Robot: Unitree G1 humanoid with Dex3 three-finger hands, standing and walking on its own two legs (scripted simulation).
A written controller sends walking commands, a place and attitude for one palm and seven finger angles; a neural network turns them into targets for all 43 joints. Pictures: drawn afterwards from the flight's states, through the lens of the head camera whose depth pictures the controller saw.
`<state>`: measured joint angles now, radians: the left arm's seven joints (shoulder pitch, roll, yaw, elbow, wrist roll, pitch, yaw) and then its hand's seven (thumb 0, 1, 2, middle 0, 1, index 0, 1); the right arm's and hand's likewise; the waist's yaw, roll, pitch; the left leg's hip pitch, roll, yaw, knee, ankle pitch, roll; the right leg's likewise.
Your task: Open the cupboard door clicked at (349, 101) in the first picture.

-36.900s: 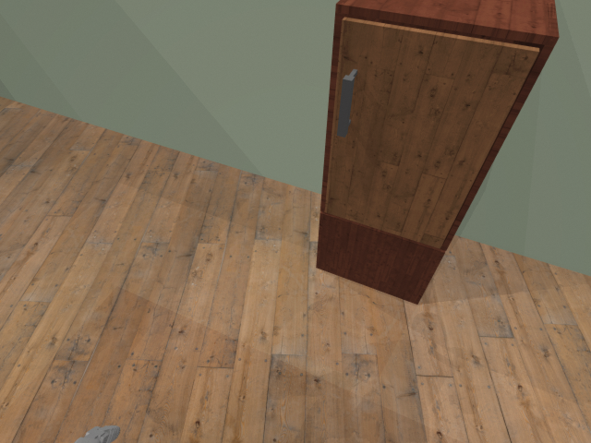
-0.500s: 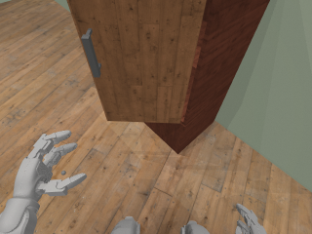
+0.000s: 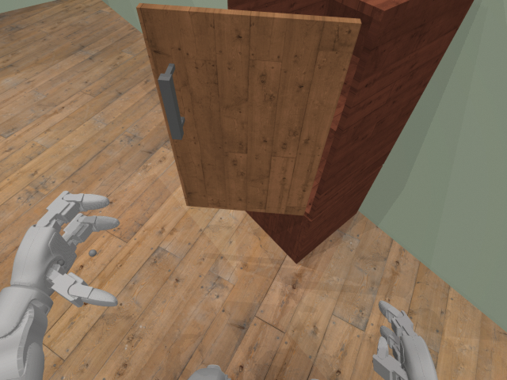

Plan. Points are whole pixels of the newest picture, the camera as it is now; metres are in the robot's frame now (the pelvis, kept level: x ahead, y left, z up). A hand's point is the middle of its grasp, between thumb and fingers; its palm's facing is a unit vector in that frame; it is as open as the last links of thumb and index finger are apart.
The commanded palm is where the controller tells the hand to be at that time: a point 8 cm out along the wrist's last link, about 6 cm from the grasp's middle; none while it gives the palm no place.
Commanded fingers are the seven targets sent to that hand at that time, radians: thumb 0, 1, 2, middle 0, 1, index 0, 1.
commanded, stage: raise the hand with hooked fingers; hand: left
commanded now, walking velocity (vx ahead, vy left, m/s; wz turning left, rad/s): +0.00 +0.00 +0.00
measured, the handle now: (174, 103) +0.60 +0.22 +0.07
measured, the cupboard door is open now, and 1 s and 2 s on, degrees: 45 45 45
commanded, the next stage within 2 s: move the hooked fingers beside the handle in 0.74 s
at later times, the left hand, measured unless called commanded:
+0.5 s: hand (96, 226) +0.30 +0.26 +0.09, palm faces +0.00 -1.00 -0.01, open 14.0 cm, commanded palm +0.27 +0.30 +0.09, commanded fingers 0.00 -0.50 0.30 -0.30 -1.20 -0.30 -1.20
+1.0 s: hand (97, 221) +0.30 +0.26 +0.09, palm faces +0.03 -1.00 -0.02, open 14.0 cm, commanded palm +0.29 +0.30 +0.09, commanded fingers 0.00 -0.50 0.30 -0.30 -1.20 -0.30 -1.20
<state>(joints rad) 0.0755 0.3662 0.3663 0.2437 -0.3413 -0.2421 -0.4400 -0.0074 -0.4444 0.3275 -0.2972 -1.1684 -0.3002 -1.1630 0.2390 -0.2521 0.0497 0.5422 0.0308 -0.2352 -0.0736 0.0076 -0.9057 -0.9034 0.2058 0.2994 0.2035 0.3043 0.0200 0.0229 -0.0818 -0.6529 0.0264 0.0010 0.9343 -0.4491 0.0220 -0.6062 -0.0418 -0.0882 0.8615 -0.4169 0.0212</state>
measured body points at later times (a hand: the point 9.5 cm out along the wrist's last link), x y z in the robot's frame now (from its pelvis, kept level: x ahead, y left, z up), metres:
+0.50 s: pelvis +0.00 -0.01 +0.01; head +0.05 -0.01 +0.46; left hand +0.29 +0.31 +0.09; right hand +0.14 -0.27 -0.07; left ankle +0.01 +0.10 -0.69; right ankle +0.01 -0.14 -0.69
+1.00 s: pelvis -0.01 -0.02 +0.01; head +0.04 -0.02 +0.46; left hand +0.30 +0.31 +0.09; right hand +0.15 -0.27 -0.08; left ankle +0.01 +0.10 -0.69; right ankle +0.01 -0.14 -0.69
